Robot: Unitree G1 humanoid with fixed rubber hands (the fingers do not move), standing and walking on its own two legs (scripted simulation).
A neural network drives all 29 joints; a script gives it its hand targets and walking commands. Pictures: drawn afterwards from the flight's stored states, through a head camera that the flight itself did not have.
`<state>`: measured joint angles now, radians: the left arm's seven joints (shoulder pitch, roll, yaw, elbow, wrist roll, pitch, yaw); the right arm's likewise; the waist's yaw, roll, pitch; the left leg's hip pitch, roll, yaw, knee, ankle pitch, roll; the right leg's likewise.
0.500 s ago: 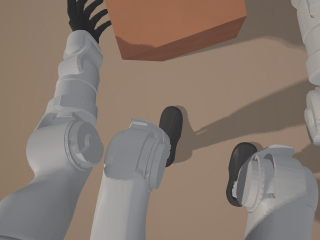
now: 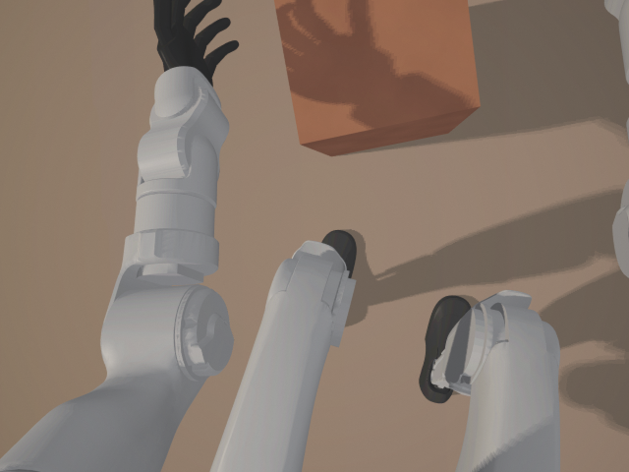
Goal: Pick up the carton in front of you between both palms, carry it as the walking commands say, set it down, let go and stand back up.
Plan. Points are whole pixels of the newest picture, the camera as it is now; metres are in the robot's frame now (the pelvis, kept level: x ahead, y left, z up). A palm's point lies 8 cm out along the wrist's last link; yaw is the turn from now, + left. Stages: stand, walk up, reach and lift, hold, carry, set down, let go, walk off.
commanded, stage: set down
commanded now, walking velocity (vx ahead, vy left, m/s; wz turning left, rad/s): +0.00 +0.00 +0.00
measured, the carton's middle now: (376, 68) +0.56 +0.10 -0.34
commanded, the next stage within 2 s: let go in 0.54 s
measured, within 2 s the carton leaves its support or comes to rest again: neither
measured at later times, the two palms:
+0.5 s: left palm (57, 0) +0.47 +0.26 +0.03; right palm out of the picture +0.64 -0.09 +0.04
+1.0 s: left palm out of the picture +0.39 +0.24 +0.16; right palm out of the picture +0.48 -0.15 +0.14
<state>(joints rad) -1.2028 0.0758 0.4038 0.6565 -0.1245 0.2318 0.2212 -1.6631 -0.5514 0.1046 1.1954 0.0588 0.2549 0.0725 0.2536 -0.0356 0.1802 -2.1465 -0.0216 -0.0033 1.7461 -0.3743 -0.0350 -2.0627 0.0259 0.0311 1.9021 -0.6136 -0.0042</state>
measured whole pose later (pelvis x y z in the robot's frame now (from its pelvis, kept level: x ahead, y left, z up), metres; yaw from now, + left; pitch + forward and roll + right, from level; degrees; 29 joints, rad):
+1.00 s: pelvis +0.07 +0.01 +0.24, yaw -5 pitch +33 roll -1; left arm -0.37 0.10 0.23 0.48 0.06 0.14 -0.10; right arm -0.63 -0.12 -0.21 0.64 -0.17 0.18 -0.13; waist 0.18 0.01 -0.07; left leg -1.18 0.02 0.01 0.81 -0.20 0.00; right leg -1.10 0.06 0.09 0.86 -0.34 0.02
